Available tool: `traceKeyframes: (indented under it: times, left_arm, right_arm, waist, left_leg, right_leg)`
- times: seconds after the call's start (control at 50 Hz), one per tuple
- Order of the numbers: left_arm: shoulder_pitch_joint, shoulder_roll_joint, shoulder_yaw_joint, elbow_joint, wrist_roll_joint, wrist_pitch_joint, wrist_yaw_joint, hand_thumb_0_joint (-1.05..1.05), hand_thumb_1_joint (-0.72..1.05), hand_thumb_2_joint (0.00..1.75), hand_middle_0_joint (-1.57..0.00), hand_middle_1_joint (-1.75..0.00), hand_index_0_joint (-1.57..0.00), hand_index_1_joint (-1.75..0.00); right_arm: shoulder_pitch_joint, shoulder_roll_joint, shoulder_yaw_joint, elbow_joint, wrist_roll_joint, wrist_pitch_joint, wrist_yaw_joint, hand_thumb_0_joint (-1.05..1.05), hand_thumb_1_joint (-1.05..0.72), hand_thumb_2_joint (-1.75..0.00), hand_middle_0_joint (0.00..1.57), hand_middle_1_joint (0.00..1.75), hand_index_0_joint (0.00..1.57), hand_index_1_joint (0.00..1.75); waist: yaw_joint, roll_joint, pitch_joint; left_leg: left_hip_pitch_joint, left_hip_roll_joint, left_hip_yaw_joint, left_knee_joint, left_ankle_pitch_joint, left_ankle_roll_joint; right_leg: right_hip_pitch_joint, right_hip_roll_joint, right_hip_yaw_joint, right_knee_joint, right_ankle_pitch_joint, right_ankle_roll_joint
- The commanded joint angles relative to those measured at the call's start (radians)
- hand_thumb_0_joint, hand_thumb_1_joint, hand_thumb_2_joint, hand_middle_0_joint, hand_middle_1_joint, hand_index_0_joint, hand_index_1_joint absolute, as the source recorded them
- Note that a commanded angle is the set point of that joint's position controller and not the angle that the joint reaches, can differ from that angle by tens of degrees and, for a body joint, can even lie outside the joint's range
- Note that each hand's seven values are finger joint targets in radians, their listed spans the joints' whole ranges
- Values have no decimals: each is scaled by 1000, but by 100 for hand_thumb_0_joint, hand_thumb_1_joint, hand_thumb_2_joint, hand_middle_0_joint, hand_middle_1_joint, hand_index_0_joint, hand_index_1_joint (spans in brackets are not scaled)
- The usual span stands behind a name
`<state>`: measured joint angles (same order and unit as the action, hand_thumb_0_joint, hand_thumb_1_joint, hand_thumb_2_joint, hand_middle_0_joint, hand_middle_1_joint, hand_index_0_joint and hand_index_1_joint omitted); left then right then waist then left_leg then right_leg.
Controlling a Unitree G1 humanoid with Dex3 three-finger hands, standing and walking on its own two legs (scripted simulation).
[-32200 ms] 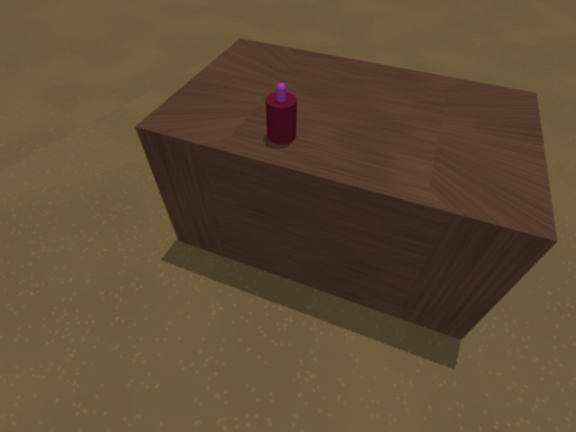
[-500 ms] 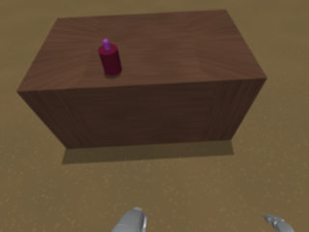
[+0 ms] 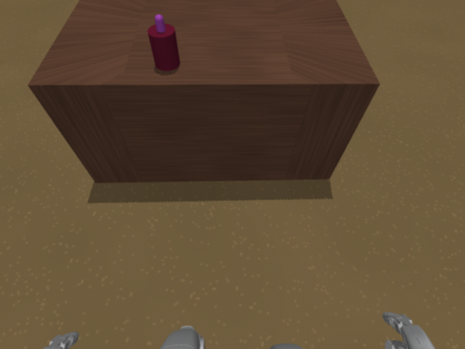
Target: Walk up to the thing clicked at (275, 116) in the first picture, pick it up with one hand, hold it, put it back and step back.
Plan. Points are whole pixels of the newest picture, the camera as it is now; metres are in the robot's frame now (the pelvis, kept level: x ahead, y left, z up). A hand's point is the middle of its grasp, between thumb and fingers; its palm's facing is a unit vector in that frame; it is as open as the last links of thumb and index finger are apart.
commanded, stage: step back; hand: left
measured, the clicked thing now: (163, 41) +1.03 +0.24 -0.07
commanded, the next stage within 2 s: stand in 1.18 s
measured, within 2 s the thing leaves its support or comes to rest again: neither
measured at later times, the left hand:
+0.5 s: hand out of the picture -0.04 +0.28 -0.14, palm faces +0.08 -0.91 -0.40, open 7.4 cm
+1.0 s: hand out of the picture +0.03 +0.28 -0.14, palm faces +0.08 -0.93 -0.35, open 7.4 cm
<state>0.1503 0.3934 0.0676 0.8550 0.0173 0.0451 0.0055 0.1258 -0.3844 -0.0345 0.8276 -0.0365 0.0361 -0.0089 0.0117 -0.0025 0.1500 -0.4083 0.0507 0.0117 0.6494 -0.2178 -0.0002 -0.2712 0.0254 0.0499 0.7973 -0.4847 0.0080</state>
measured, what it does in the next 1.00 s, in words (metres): steps on the spot: right foot, then left foot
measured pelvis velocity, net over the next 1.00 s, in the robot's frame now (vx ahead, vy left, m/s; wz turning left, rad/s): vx -0.03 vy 0.01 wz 0.08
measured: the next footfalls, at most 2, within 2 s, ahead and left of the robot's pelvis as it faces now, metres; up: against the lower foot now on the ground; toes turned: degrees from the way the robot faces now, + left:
right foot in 0.02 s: +0.00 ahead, -0.12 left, +0.00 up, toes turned +4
left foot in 0.34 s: +0.02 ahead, +0.14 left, +0.00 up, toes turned +5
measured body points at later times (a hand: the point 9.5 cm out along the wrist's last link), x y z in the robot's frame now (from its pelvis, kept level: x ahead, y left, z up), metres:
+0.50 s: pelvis -0.08 -0.01 +0.01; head -0.07 +0.00 +0.46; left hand -0.04 +0.33 -0.11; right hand +0.01 -0.30 -0.12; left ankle -0.07 +0.12 -0.72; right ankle -0.05 -0.12 -0.70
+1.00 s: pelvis -0.03 +0.01 +0.01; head -0.01 +0.03 +0.46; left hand +0.02 +0.33 -0.12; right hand +0.09 -0.28 -0.11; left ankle -0.02 +0.14 -0.72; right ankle -0.04 -0.12 -0.72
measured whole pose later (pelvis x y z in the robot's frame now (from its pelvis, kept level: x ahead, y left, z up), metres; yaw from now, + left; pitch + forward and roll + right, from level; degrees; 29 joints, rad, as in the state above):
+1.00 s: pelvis -0.03 +0.01 +0.01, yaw +4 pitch -2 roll +0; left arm 0.14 0.38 0.03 1.04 0.00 -0.02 0.00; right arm 0.12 -0.34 -0.02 1.04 -0.02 -0.01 0.00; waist 0.02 -0.01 0.07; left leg -0.26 0.02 0.01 0.57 -0.28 0.00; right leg -0.18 -0.02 -0.01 0.54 -0.33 0.02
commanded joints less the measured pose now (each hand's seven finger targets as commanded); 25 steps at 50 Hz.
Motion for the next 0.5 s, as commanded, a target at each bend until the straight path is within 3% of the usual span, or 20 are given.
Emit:
traceKeyframes:
  times: [0.0, 0.02, 0.04, 0.06, 0.08, 0.1, 0.16, 0.2, 0.22, 0.26, 0.3, 0.32, 0.34, 0.36, 0.38, 0.4, 0.42, 0.46, 0.48]
  left_arm:
    - [125, 202, 61, 17, 31, -56, 18, 0, 90, 90, -20, -30, -20, -30]
    - [100, 316, 90, -4, 36, -59, 17, 0, 90, 90, -20, -30, -20, -30]
    - [21, 392, 102, -30, 40, -58, 19, 0, 90, 90, -20, -30, -20, -30]
    - [-24, 342, 91, -46, 32, -65, 21, 0, 90, 90, -20, -30, -20, -30]
    - [-80, 283, 73, -53, 24, -69, 22, 0, 90, 90, -20, -30, -20, -30]
    - [-95, 258, 67, -47, 29, -70, 23, 0, 90, 90, -20, -30, -20, -30]
    - [-7, 255, 72, -27, 33, -78, 17, 0, 90, 90, -20, -30, -20, -30]
    - [42, 258, 79, -10, 36, -78, 16, 0, 90, 90, -20, -30, -20, -30]
    - [56, 265, 81, -9, 36, -78, 14, 0, 90, 90, -20, -30, -20, -30]
    - [22, 269, 74, -8, 30, -74, 5, 0, 90, 90, -20, -30, -20, -30]
    - [-6, 243, 48, -13, 23, -61, -2, 0, 90, 90, -20, -30, -20, -30]
    - [9, 200, 30, -11, 20, -58, -4, 0, 90, 90, -20, -30, -20, -30]
    - [-6, 136, 10, -21, 5, -59, -9, 0, 90, 90, -20, -30, -20, -30]
    - [-57, 200, 33, -3, 2, -56, -2, 0, 90, 90, -20, -30, -20, -30]
    - [-54, 222, 38, 1, 7, -61, -5, 0, 90, 90, -20, -30, -20, -30]
    - [-21, 201, 33, 15, 2, -65, -11, 0, 90, 90, -20, -30, -20, -30]
    - [-13, 188, 31, 28, 0, -72, -14, 0, 90, 90, -20, -30, -20, -30]
    - [27, 190, 36, 59, 2, -79, -20, 0, 90, 90, -20, -30, -20, -30]
    - [63, 174, 35, 77, 0, -83, -20, 0, 90, 90, -20, -30, -20, -30]
  right_arm:
    - [15, -203, -57, -39, 12, 6, -4, 0, -90, -90, 20, 30, 20, 30]
    - [-14, -142, -41, -73, 17, 1, -7, 0, -90, -90, 20, 30, 20, 30]
    - [-61, -192, -62, -63, 13, 7, -24, 0, -90, -90, 20, 30, 20, 30]
    - [-54, -232, -75, -45, 19, 7, -21, 0, -90, -90, 20, 30, 20, 30]
    - [-12, -225, -72, -16, 27, 1, -18, 0, -90, -90, 20, 30, 20, 30]
    - [19, -202, -64, 3, 30, -5, -17, 0, -90, -90, 20, 30, 20, 30]
    - [26, -205, -61, 13, 13, -18, -5, 0, -90, -90, 20, 30, 20, 30]
    - [-5, -192, -60, 11, 1, -26, 4, 0, -90, -90, 20, 30, 20, 30]
    - [-32, -189, -60, 2, -1, -33, 9, 0, -90, -90, 20, 30, 20, 30]
    - [8, -180, -64, 31, 1, -43, 14, 0, -90, -90, 20, 30, 20, 30]
    - [95, -178, -75, 81, 5, -56, 13, 0, -90, -90, 20, 30, 20, 30]
    - [128, -192, -85, 99, -1, -62, 10, 0, -90, -90, 20, 30, 20, 30]
    - [125, -259, -95, 92, -11, -68, 6, 0, -90, -90, 20, 30, 20, 30]
    - [110, -320, -101, 81, -4, -69, 9, 0, -90, -90, 20, 30, 20, 30]
    - [65, -302, -96, 71, -6, -75, 9, 0, -90, -90, 20, 30, 20, 30]
    - [31, -263, -81, 66, -6, -82, 7, 0, -90, -90, 20, 30, 20, 30]
    - [22, -248, -75, 67, -9, -83, 6, 0, -90, -90, 20, 30, 20, 30]
    - [6, -251, -79, 72, -8, -77, 10, 0, -90, -90, 20, 30, 20, 30]
    - [-18, -243, -75, 69, -7, -70, 14, 0, -90, -90, 20, 30, 20, 30]
  waist:
    - [23, 68, -225]
    - [32, -196, -161]
    - [72, -239, -117]
    - [33, -135, -61]
    - [-9, -41, -50]
    - [-23, -64, -63]
    - [26, -119, -106]
    - [67, -144, -104]
    - [73, -170, -99]
    - [53, -177, -99]
    - [-6, -130, -130]
    - [-23, -49, -144]
    - [-37, 151, -156]
    - [-56, 146, -120]
    - [-33, 78, -72]
    - [-8, 57, -65]
    - [-3, 81, -66]
    - [-3, 160, -68]
    - [14, 172, -88]
  left_leg:
    - [27, 83, -142, 54, 37, 108]
    - [-225, -99, -103, 159, -267, 32]
    - [-105, -81, -194, 340, -389, -2]
    - [-81, -65, -242, 444, -333, -5]
    - [-110, -112, -228, 480, -272, 1]
    - [-108, -123, -190, 478, -241, -4]
    - [-111, -89, -132, 355, -231, -24]
    - [-141, -73, -104, 212, -267, -25]
    - [-108, -55, -87, 127, -292, -20]
    - [38, -60, -24, -1, -302, -13]
    - [276, -94, 14, -217, -133, 16]
    - [377, -56, -67, -250, -138, 29]
    - [402, 155, -442, -362, -398, 116]
    - [201, 281, -577, -440, -625, 229]
    - [132, 276, -551, -440, -591, 238]
    - [173, 235, -466, -406, -468, 218]
    - [169, 203, -402, -384, -397, 194]
    - [83, 163, -313, -374, -371, 165]
    - [67, 143, -260, -339, -348, 151]
  right_leg:
    - [190, -61, 88, -444, 188, -47]
    - [171, -277, 419, -494, 91, -130]
    - [-113, -459, 574, -546, 11, -285]
    - [-166, -438, 509, -531, 54, -284]
    - [-100, -340, 332, -442, 251, -233]
    - [-75, -294, 243, -416, 304, -209]
    - [46, -246, 199, -397, 153, -188]
    - [140, -264, 225, -405, 45, -194]
    - [125, -291, 247, -422, 28, -207]
    - [37, -293, 225, -432, -25, -195]
    - [-80, -232, 133, -341, 20, -142]
    - [-162, -186, 77, -250, 17, -111]
    - [-321, -77, -7, -102, -41, -37]
    - [-244, -58, -34, 45, -107, -27]
    - [-207, -70, 13, 98, -81, -33]
    - [-209, -89, 27, 68, -26, -33]
    - [-185, -88, 10, 17, -9, -34]
    - [-64, -63, -39, -82, 21, -28]
    - [21, -47, -64, -186, 67, -24]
